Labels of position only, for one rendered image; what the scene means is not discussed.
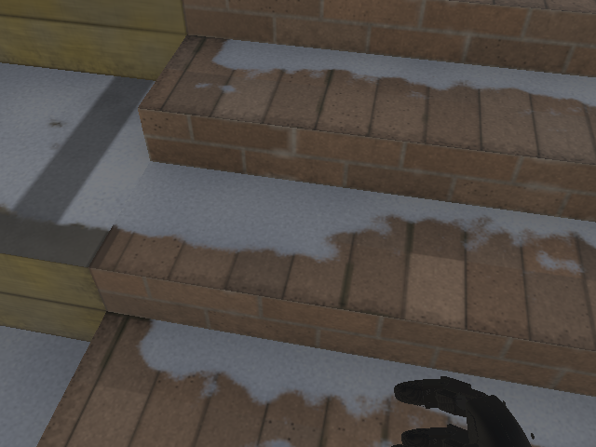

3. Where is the robot right hand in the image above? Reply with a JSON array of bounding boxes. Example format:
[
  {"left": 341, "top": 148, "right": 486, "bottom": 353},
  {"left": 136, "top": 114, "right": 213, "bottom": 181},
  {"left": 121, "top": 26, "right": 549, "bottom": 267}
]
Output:
[{"left": 391, "top": 376, "right": 535, "bottom": 447}]

